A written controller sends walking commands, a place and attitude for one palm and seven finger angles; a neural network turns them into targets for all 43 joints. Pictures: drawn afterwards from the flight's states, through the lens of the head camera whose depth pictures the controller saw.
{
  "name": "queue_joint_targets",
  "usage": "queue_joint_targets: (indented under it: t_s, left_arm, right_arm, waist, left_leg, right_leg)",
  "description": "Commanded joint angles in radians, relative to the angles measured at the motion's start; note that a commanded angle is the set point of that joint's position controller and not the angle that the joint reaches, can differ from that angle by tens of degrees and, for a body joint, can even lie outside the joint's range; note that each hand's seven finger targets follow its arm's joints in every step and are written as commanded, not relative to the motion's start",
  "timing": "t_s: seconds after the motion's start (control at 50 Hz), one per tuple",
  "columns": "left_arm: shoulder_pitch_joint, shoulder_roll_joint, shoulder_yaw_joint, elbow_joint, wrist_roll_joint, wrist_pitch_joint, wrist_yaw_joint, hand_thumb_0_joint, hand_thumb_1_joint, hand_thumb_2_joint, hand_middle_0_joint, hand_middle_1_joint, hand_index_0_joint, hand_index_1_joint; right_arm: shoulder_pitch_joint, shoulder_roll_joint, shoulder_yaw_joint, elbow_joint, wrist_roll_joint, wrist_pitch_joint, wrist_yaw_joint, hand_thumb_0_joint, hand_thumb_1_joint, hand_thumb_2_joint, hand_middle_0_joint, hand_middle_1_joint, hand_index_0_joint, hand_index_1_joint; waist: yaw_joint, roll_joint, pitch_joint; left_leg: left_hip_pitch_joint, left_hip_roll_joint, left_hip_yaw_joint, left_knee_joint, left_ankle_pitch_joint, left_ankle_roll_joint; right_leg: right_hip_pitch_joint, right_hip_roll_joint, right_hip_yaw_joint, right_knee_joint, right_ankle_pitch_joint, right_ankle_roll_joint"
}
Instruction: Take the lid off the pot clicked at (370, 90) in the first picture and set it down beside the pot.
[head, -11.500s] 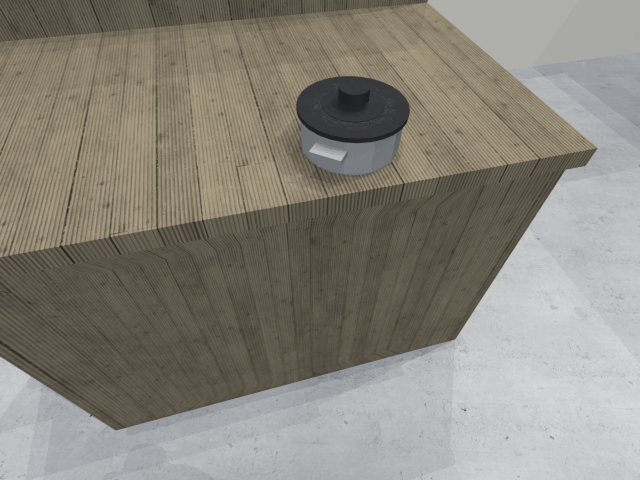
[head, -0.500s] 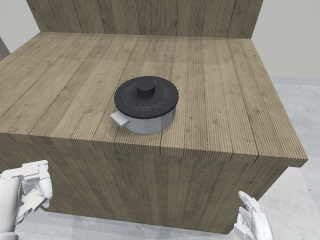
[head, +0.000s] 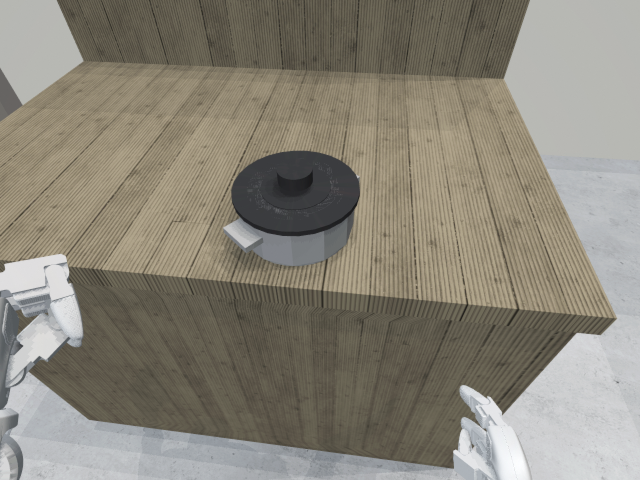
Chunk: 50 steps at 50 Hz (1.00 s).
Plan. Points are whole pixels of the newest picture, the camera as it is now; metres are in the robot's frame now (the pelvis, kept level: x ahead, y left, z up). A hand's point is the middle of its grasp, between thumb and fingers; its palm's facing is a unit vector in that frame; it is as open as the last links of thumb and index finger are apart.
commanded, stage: reach forward and open the fingers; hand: left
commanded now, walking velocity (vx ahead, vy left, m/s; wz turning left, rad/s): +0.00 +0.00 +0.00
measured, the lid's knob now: (294, 174) +0.46 +0.11 +0.16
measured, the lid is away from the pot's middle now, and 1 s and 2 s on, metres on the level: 0.00 0.00 0.00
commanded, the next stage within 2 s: move the open hand above the knob in 1.14 s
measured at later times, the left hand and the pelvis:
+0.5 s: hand (71, 298) +0.20 +0.26 +0.20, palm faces +0.04 +0.03 -1.00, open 3.4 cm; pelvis -0.02 -0.01 +0.00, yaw +1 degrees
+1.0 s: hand (113, 256) +0.24 +0.23 +0.21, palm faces -0.05 +0.04 -1.00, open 9.0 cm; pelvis -0.05 -0.02 +0.00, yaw +0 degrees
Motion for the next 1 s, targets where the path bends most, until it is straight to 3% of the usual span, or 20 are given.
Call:
queue_joint_targets:
  t_s: [0.0, 0.02, 0.04, 0.06, 0.08, 0.14, 0.2, 0.26, 0.3, 0.36, 0.4, 0.44, 0.56, 0.58, 0.6, 0.68, 0.7, 0.8, 0.82, 0.98]
  left_arm:
    - [-0.125, 0.173, 0.125, -0.263, -0.014, -0.074, 0.027, 0.000, 0.900, 0.900, -1.300, -1.500, -1.300, -1.500]
    - [-0.110, 0.168, 0.131, -0.219, -0.015, -0.073, 0.029, 0.000, 0.900, 0.900, -1.300, -1.500, -1.300, -1.500]
    - [-0.114, 0.390, 0.105, -0.209, 0.382, 0.056, 0.078, 0.000, 0.874, 0.921, -1.295, -1.465, -1.295, -1.465]
    - [-0.131, 0.286, 0.073, -0.264, 0.384, 0.114, 0.090, 0.000, 0.850, 0.942, -1.290, -1.429, -1.290, -1.429]
    - [-0.138, 0.353, 0.094, -0.270, 0.470, 0.161, 0.103, 0.000, 0.826, 0.963, -1.285, -1.394, -1.285, -1.394]
    - [-0.095, 0.428, 0.097, -0.240, 0.623, 0.267, 0.081, 0.000, 0.752, 1.026, -1.270, -1.287, -1.270, -1.287]
    - [-0.186, 0.523, 0.096, -0.234, 0.702, 0.321, 0.016, 0.000, 0.670, 1.089, -1.252, -1.181, -1.252, -1.181]
    - [-0.213, 0.544, 0.069, -0.094, 0.732, 0.339, -0.064, 0.000, 0.578, 1.152, -1.231, -1.074, -1.231, -1.074]
    - [-0.314, 0.575, 0.051, -0.130, 0.721, 0.326, -0.126, 0.000, 0.513, 1.194, -1.215, -1.003, -1.215, -1.003]
    - [-0.318, 0.613, 0.059, -0.022, 0.720, 0.323, -0.204, 0.000, 0.409, 1.257, -1.188, -0.897, -1.188, -0.897]
    - [-0.452, 0.643, 0.040, -0.084, 0.717, 0.305, -0.254, 0.000, 0.338, 1.299, -1.168, -0.826, -1.168, -0.826]
    - [-0.464, 0.639, 0.022, 0.021, 0.721, 0.308, -0.296, 0.000, 0.266, 1.341, -1.147, -0.755, -1.147, -0.755]
    - [-0.631, 0.689, 0.009, 0.100, 0.723, 0.290, -0.395, 0.000, 0.053, 1.467, -1.078, -0.542, -1.078, -0.542]
    - [-0.597, 0.683, 0.011, 0.103, 0.721, 0.297, -0.403, 0.000, 0.019, 1.488, -1.066, -0.507, -1.066, -0.507]
    - [-0.695, 0.698, -0.004, 0.082, 0.716, 0.282, -0.419, 0.000, -0.015, 1.509, -1.054, -0.471, -1.054, -0.471]
    - [-0.686, 0.702, 0.004, 0.196, 0.721, 0.291, -0.444, 0.000, -0.147, 1.593, -1.004, -0.329, -1.004, -0.329]
    - [-0.776, 0.726, 0.002, 0.171, 0.717, 0.277, -0.453, 0.000, -0.180, 1.614, -0.991, -0.294, -0.991, -0.294]
    - [-0.845, 0.697, -0.042, 0.215, 0.706, 0.274, -0.469, 0.000, -0.336, 1.719, -0.929, -0.116, -0.929, -0.116]
    - [-0.863, 0.704, -0.038, 0.203, 0.709, 0.270, -0.468, 0.000, -0.367, 1.740, -0.917, -0.081, -0.917, -0.081]
    - [-0.948, 0.721, -0.040, 0.305, 0.731, 0.286, -0.461, 0.000, -0.359, 1.725, -0.902, -0.081, -0.902, -0.081]
  right_arm:
    - [-0.138, -0.107, -0.040, -0.179, 0.006, -0.064, -0.012, 0.000, -0.900, -0.900, 0.200, 0.300, 0.200, 0.300]
    - [-0.134, -0.105, -0.041, -0.166, 0.006, -0.066, -0.013, 0.000, -0.900, -0.900, 0.200, 0.300, 0.200, 0.300]
    - [-0.158, -0.184, -0.026, -0.188, -0.023, 0.022, 0.006, 0.000, -0.900, -0.900, 0.200, 0.300, 0.200, 0.300]
    - [-0.192, -0.146, -0.033, -0.244, -0.016, 0.068, 0.022, 0.000, -0.900, -0.900, 0.200, 0.300, 0.200, 0.300]
    - [-0.207, -0.160, -0.037, -0.257, 0.001, 0.098, 0.036, 0.000, -0.900, -0.900, 0.200, 0.300, 0.200, 0.300]
    - [-0.212, -0.185, -0.042, -0.282, 0.005, 0.190, 0.052, 0.000, -0.900, -0.900, 0.200, 0.300, 0.200, 0.300]
    - [-0.253, -0.198, -0.035, -0.302, 0.028, 0.237, 0.052, 0.000, -0.900, -0.900, 0.200, 0.300, 0.200, 0.300]
    - [-0.240, -0.204, -0.042, -0.280, 0.044, 0.242, 0.043, 0.000, -0.900, -0.900, 0.200, 0.300, 0.200, 0.300]
    - [-0.256, -0.201, -0.038, -0.287, 0.055, 0.235, 0.040, 0.000, -0.900, -0.900, 0.200, 0.300, 0.200, 0.300]
    - [-0.227, -0.206, -0.039, -0.268, 0.055, 0.219, 0.029, 0.000, -0.900, -0.900, 0.200, 0.300, 0.200, 0.300]
    - [-0.245, -0.203, -0.032, -0.271, 0.057, 0.210, 0.025, 0.000, -0.900, -0.900, 0.200, 0.300, 0.200, 0.300]
    - [-0.223, -0.202, -0.031, -0.255, 0.055, 0.199, 0.017, 0.000, -0.900, -0.900, 0.200, 0.300, 0.200, 0.300]
    - [-0.214, -0.205, -0.025, -0.258, 0.055, 0.187, 0.009, 0.000, -0.900, -0.900, 0.200, 0.300, 0.200, 0.300]
    - [-0.237, -0.205, -0.023, -0.284, 0.065, 0.179, 0.016, 0.000, -0.900, -0.900, 0.200, 0.300, 0.200, 0.300]
    - [-0.224, -0.204, -0.019, -0.264, 0.057, 0.185, 0.011, 0.000, -0.900, -0.900, 0.200, 0.300, 0.200, 0.300]
    - [-0.223, -0.209, -0.020, -0.280, 0.065, 0.171, 0.015, 0.000, -0.900, -0.900, 0.200, 0.300, 0.200, 0.300]
    - [-0.208, -0.211, -0.019, -0.262, 0.059, 0.182, 0.011, 0.000, -0.900, -0.900, 0.200, 0.300, 0.200, 0.300]
    - [-0.210, -0.209, -0.019, -0.274, 0.063, 0.174, 0.012, 0.000, -0.900, -0.900, 0.200, 0.300, 0.200, 0.300]
    - [-0.208, -0.210, -0.022, -0.283, 0.066, 0.172, 0.011, 0.000, -0.900, -0.900, 0.200, 0.300, 0.200, 0.300]
    - [-0.217, -0.215, -0.021, -0.296, 0.077, 0.160, 0.011, 0.000, -0.900, -0.900, 0.200, 0.300, 0.200, 0.300]
  waist:
    - [-0.007, 0.038, -0.108]
    - [-0.008, 0.037, -0.094]
    - [0.017, 0.075, -0.082]
    - [0.021, 0.097, -0.066]
    - [0.026, 0.131, -0.087]
    - [0.033, 0.041, -0.153]
    - [0.022, 0.024, -0.215]
    - [0.012, -0.011, -0.195]
    - [0.008, 0.002, -0.250]
    - [0.008, -0.047, -0.221]
    - [-0.001, 0.004, -0.267]
    - [-0.003, -0.012, -0.209]
    - [-0.002, 0.000, -0.224]
    - [-0.001, 0.014, -0.258]
    - [-0.009, 0.016, -0.264]
    - [-0.003, -0.005, -0.232]
    - [-0.008, -0.004, -0.255]
    - [-0.007, 0.021, -0.251]
    - [-0.004, -0.012, -0.247]
    - [-0.007, 0.005, -0.254]
  left_leg:
    - [-0.105, 0.005, 0.016, -0.085, 0.398, -0.006]
    - [-0.109, 0.006, 0.014, -0.085, 0.398, -0.007]
    - [-0.249, -0.006, 0.041, -0.072, 0.439, -0.020]
    - [-0.255, -0.005, 0.048, -0.076, 0.457, -0.031]
    - [-0.247, 0.002, 0.052, -0.067, 0.434, -0.032]
    - [-0.226, -0.001, 0.049, -0.055, 0.427, -0.015]
    - [-0.215, -0.004, 0.034, -0.049, 0.394, -0.003]
    - [-0.200, -0.011, 0.015, -0.058, 0.396, 0.004]
    - [-0.172, -0.018, 0.008, -0.059, 0.431, 0.007]
    - [-0.173, -0.023, 0.000, -0.076, 0.451, 0.010]
    - [-0.141, -0.029, 0.001, -0.075, 0.491, 0.013]
    - [-0.155, -0.032, -0.004, -0.088, 0.473, 0.013]
    - [-0.151, -0.046, 0.000, -0.103, 0.426, 0.018]
    - [-0.127, -0.047, -0.005, -0.080, 0.447, 0.019]
    - [-0.143, -0.051, 0.002, -0.104, 0.418, 0.017]
    - [-0.151, -0.047, -0.006, -0.093, 0.391, 0.019]
    - [-0.166, -0.051, 0.004, -0.116, 0.364, 0.018]
    - [-0.177, -0.054, 0.006, -0.123, 0.311, 0.018]
    - [-0.178, -0.051, 0.003, -0.124, 0.307, 0.019]
    - [-0.192, -0.053, 0.006, -0.105, 0.256, 0.020]
  right_leg:
    - [0.144, 0.022, -0.026, -0.026, 0.208, -0.054]
    - [0.137, 0.024, -0.029, -0.022, 0.202, -0.055]
    - [0.095, 0.023, -0.033, 0.027, 0.233, -0.050]
    - [0.093, 0.013, -0.060, 0.036, 0.220, -0.066]
    - [0.083, 0.018, -0.038, 0.046, 0.188, -0.069]
    - [0.101, 0.023, -0.029, 0.037, 0.199, -0.071]
    - [0.104, 0.021, -0.016, 0.029, 0.185, -0.062]
    - [0.084, 0.023, -0.015, 0.005, 0.192, -0.049]
    - [0.111, 0.020, -0.018, 0.000, 0.222, -0.043]
    - [0.119, 0.022, -0.023, -0.024, 0.248, -0.037]
    - [0.139, 0.019, -0.022, -0.028, 0.276, -0.035]
    - [0.110, 0.024, -0.030, -0.044, 0.250, -0.033]
    - [0.111, 0.028, -0.030, -0.061, 0.204, -0.034]
    - [0.117, 0.040, -0.020, -0.048, 0.227, -0.038]
    - [0.127, 0.028, -0.029, -0.061, 0.193, -0.034]
    - [0.095, 0.045, -0.022, -0.055, 0.166, -0.039]
    - [0.117, 0.031, -0.027, -0.066, 0.135, -0.035]
    - [0.103, 0.029, -0.024, -0.066, 0.079, -0.037]
    - [0.107, 0.030, -0.024, -0.062, 0.079, -0.035]
    - [0.087, 0.037, -0.002, -0.053, 0.028, -0.043]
